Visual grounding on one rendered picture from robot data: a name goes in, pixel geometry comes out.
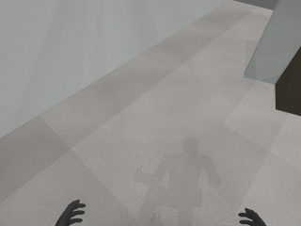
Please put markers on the left robot hand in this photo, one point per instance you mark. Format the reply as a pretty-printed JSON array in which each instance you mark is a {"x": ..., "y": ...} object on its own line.
[{"x": 66, "y": 217}]

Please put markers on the right robot hand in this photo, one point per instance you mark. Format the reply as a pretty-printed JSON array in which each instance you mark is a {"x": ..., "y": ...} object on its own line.
[{"x": 256, "y": 220}]

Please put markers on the pedestal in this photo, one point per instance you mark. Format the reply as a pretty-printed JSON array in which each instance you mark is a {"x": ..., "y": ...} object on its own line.
[{"x": 288, "y": 87}]

